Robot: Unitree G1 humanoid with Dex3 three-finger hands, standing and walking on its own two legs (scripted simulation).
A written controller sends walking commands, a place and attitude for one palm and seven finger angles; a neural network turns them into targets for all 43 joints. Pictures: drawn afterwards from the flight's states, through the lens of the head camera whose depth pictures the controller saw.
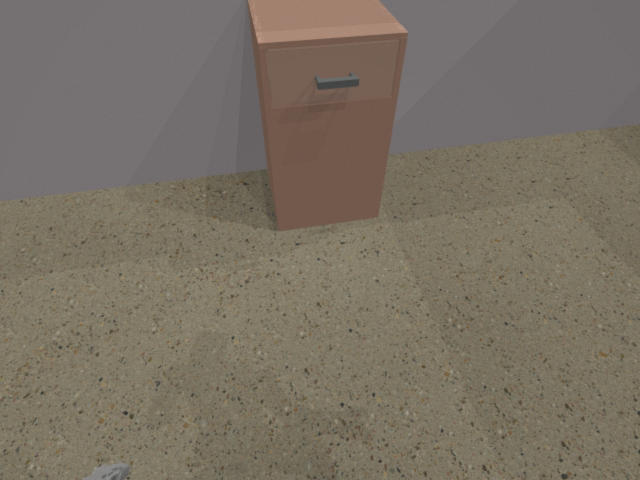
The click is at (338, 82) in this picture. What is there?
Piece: drawer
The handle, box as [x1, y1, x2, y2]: [315, 72, 358, 89]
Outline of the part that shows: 358,78 352,72 350,72 350,75 347,77 320,79 317,75 315,75 318,89 358,85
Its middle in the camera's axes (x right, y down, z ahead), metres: +0.05 -0.50 +1.21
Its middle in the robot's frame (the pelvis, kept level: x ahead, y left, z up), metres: +1.23 +0.01 -0.09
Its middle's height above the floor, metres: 0.68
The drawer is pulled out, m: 0.00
